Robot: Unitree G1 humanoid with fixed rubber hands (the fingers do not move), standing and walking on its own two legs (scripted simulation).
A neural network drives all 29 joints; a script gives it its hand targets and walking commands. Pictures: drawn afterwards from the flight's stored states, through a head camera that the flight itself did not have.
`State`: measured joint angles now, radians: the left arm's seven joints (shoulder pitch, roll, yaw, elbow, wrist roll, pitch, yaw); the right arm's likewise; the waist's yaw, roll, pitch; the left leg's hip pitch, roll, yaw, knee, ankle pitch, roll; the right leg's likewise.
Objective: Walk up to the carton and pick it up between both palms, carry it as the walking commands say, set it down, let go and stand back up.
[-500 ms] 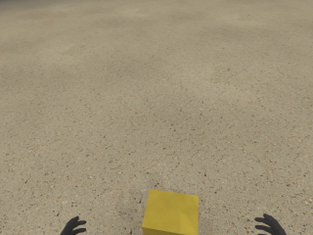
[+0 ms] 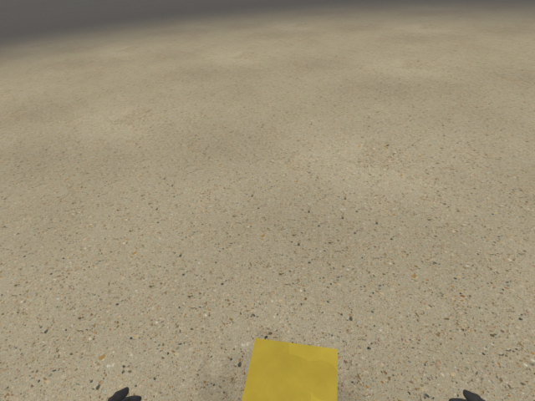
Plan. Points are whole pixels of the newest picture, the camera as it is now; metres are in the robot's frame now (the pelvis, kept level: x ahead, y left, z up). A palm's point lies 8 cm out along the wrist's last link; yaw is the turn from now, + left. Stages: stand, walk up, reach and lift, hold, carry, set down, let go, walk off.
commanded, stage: stand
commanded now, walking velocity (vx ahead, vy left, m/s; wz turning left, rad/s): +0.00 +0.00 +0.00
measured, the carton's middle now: (293, 395) +0.42 -0.03 -0.63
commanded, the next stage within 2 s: none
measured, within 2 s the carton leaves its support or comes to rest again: neither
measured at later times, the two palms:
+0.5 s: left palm out of the picture +0.10 +0.26 -0.08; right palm out of the picture +0.04 -0.31 -0.11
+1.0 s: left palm out of the picture +0.09 +0.27 -0.09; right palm out of the picture +0.04 -0.30 -0.11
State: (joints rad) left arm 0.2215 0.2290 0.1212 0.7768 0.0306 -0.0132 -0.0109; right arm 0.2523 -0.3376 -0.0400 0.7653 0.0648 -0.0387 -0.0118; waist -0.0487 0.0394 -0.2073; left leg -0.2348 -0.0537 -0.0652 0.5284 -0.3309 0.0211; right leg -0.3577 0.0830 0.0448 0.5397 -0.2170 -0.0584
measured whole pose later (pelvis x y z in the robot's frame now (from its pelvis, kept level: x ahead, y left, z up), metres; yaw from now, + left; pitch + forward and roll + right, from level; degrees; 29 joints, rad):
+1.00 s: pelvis -0.03 +0.00 +0.00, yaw +0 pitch +0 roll +1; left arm 0.22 0.25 0.12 0.89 0.03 -0.02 -0.01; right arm 0.27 -0.35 -0.04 0.92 0.06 -0.05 -0.01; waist -0.05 0.01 -0.13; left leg -0.24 -0.06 -0.06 0.53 -0.30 0.02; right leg -0.35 0.08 0.04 0.53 -0.18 -0.06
